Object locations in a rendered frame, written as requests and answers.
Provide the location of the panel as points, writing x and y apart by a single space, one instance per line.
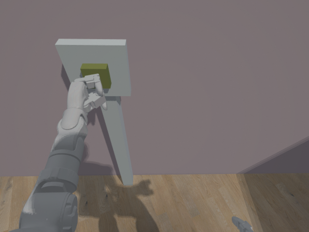
73 53

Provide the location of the left robot hand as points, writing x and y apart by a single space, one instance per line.
78 96

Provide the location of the button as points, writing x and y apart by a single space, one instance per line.
101 69

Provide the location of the right robot hand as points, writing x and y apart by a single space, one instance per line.
243 226

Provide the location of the robot left forearm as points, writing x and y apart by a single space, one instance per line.
61 170

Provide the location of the robot left upper arm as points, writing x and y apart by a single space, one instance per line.
50 212

